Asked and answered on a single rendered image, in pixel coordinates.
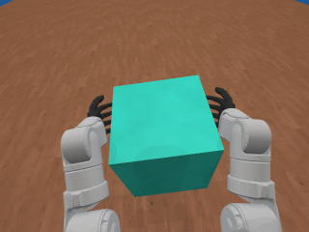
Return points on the robot left upper arm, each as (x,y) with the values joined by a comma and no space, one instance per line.
(103,220)

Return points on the carton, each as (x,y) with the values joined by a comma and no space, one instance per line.
(163,137)

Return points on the robot left forearm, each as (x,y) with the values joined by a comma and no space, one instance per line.
(82,164)

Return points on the robot right forearm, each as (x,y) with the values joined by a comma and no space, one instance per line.
(250,156)

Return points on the left robot hand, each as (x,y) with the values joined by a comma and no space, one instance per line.
(95,111)

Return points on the right robot hand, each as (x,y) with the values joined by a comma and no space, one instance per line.
(225,103)

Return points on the robot right upper arm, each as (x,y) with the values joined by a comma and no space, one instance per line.
(249,217)

